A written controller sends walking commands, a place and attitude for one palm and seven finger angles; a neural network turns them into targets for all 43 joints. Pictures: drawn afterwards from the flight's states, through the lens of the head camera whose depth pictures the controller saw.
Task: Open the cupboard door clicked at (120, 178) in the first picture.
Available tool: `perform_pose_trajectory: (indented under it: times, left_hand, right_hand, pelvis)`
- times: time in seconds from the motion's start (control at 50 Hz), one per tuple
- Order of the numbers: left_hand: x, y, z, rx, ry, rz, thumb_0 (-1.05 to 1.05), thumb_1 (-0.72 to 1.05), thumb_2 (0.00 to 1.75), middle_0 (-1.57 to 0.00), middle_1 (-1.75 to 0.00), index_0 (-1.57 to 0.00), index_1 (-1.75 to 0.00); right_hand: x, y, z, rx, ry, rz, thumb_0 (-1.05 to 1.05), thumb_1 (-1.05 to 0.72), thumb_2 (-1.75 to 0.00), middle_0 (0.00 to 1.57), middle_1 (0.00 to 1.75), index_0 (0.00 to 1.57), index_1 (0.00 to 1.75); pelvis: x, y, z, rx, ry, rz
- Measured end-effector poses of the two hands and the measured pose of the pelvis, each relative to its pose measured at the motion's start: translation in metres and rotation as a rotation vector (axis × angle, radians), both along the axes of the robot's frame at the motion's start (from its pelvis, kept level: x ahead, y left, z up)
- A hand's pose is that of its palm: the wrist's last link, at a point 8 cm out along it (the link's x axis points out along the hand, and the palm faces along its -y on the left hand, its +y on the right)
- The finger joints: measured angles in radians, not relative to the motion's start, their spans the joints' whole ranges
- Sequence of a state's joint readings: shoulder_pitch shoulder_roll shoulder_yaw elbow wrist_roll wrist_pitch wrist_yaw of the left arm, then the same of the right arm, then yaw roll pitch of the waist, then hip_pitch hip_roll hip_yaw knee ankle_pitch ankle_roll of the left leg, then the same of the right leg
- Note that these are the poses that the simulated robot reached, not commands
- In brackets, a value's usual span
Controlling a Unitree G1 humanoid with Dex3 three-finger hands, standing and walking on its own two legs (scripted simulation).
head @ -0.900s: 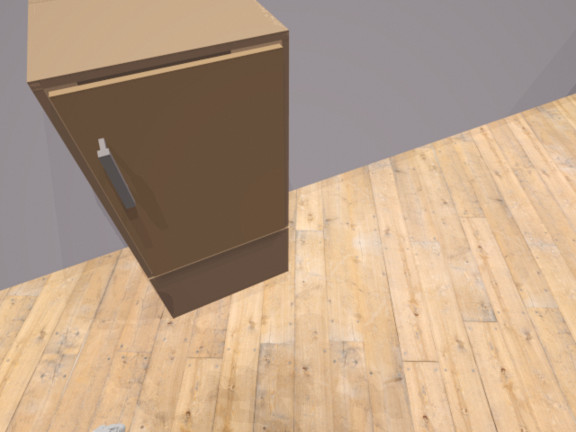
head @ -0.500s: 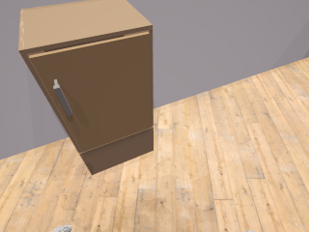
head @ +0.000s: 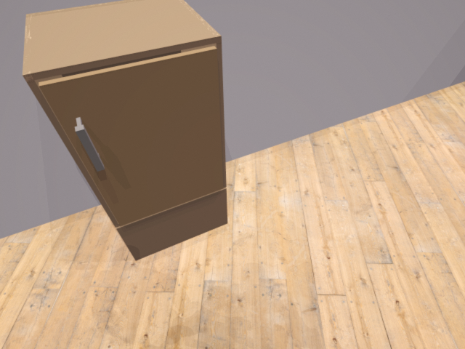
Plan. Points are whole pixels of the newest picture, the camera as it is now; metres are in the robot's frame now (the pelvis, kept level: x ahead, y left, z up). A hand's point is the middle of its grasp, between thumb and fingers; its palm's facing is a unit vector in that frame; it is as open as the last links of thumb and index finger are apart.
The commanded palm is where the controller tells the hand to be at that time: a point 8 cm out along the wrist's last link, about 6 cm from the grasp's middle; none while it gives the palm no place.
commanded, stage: stand and wait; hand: left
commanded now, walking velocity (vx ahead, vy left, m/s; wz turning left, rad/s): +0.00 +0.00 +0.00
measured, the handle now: (89, 144) +0.59 +0.41 -0.03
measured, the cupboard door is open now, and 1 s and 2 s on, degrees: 0 0 0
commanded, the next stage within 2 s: look at it before walking up in 0.12 s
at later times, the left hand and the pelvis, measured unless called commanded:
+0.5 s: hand out of the picture +0.04 +0.22 -0.17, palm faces -0.01 -0.96 -0.28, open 7.3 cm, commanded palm none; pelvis -0.01 +0.01 +0.00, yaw +0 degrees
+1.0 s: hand out of the picture +0.04 +0.23 -0.17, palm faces +0.02 -0.96 -0.28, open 7.3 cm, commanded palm none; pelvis -0.01 +0.02 +0.00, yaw +2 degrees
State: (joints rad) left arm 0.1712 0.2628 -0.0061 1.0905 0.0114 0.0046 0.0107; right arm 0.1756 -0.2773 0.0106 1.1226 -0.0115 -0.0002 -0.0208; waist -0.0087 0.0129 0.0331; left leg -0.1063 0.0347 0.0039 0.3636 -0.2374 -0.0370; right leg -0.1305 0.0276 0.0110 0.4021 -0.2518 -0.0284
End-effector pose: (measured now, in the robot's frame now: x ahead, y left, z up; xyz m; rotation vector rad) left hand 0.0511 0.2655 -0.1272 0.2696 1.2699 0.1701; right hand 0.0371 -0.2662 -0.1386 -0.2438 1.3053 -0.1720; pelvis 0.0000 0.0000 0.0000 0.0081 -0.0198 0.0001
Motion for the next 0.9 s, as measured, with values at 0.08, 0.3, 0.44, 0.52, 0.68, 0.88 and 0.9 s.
perform_pose_trajectory:
  times: [0.08,0.3,0.44,0.52,0.68,0.88,0.9]
  left_hand:
    - [0.0,-0.003,0.0,-0.006,-0.008,0.0,0.0,0.91,0.89,-0.2,-0.3,-0.2,-0.3]
    - [-0.004,-0.004,-0.002,-0.015,-0.011,0.004,0.0,0.91,0.89,-0.2,-0.3,-0.2,-0.3]
    - [-0.01,0.0,-0.003,-0.017,0.001,0.009,0.0,0.91,0.89,-0.2,-0.3,-0.2,-0.3]
    - [-0.013,0.002,-0.004,-0.016,0.008,0.011,0.0,0.91,0.89,-0.2,-0.3,-0.2,-0.3]
    - [-0.016,0.008,-0.004,-0.015,0.011,0.014,0.0,0.91,0.89,-0.2,-0.3,-0.2,-0.3]
    - [-0.015,0.013,-0.003,-0.013,0.007,0.013,0.0,0.91,0.89,-0.2,-0.3,-0.2,-0.3]
    - [-0.015,0.014,-0.003,-0.013,0.007,0.015,0.0,0.91,0.89,-0.2,-0.3,-0.2,-0.3]
  right_hand:
    - [-0.004,0.002,-0.001,0.006,0.0,-0.005,0.0,-0.9,-0.9,0.2,0.3,0.2,0.3]
    - [-0.01,0.008,0.0,0.011,0.0,-0.013,0.0,-0.9,-0.9,0.2,0.3,0.2,0.3]
    - [-0.013,0.009,0.001,0.005,0.004,-0.014,0.0,-0.9,-0.9,0.2,0.3,0.2,0.3]
    - [-0.013,0.01,0.002,0.001,0.003,-0.015,0.0,-0.9,-0.9,0.2,0.3,0.2,0.3]
    - [-0.01,0.012,0.004,-0.005,-0.003,-0.011,0.0,-0.9,-0.9,0.2,0.3,0.2,0.3]
    - [-0.005,0.016,0.005,-0.006,-0.015,-0.003,0.0,-0.9,-0.9,0.2,0.3,0.2,0.3]
    - [-0.005,0.017,0.005,-0.005,-0.016,-0.002,0.0,-0.9,-0.9,0.2,0.3,0.2,0.3]
  pelvis:
    - [-0.002,0.0,0.0,0.0,0.0,-0.001]
    - [-0.005,0.001,0.0,-0.001,0.0,-0.001]
    - [-0.006,0.004,0.001,-0.003,0.0,-0.002]
    - [-0.007,0.006,0.001,-0.003,0.0,-0.002]
    - [-0.007,0.01,0.001,-0.004,-0.001,-0.001]
    - [-0.008,0.014,0.002,-0.004,-0.001,0.001]
    - [-0.008,0.014,0.001,-0.004,0.0,0.004]
